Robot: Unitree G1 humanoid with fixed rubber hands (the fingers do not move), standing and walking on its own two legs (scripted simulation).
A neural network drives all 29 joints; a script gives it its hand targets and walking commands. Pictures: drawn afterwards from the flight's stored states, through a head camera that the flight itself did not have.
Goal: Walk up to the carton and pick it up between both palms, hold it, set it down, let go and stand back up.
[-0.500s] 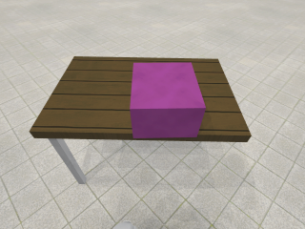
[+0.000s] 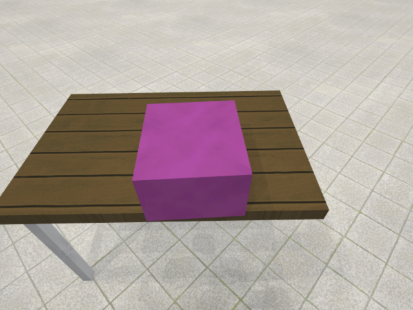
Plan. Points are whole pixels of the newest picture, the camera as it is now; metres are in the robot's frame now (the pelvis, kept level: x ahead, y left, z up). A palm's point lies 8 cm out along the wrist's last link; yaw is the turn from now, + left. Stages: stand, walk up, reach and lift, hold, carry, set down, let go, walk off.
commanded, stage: walk up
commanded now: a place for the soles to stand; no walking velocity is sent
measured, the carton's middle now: (193, 156) +0.55 +0.01 -0.03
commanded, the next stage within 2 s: reach and lift in 1.98 s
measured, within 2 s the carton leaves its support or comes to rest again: neither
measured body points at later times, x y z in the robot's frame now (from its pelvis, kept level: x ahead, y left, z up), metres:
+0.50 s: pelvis +0.07 +0.00 +0.02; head +0.08 -0.01 +0.47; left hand +0.15 +0.27 -0.08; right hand +0.21 -0.25 -0.08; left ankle +0.08 +0.11 -0.69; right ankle +0.07 -0.14 -0.69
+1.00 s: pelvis +0.07 +0.01 +0.03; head +0.08 +0.00 +0.48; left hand +0.16 +0.28 -0.07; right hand +0.21 -0.24 -0.08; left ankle +0.08 +0.11 -0.69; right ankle +0.07 -0.14 -0.69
